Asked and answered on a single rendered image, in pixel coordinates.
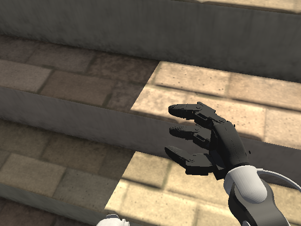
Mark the right robot forearm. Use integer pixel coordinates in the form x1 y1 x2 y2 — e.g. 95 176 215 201
223 165 291 226

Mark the right robot hand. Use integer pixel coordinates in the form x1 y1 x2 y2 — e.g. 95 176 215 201
165 102 251 181

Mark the robot left shin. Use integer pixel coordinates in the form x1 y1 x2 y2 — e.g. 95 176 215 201
105 214 119 219

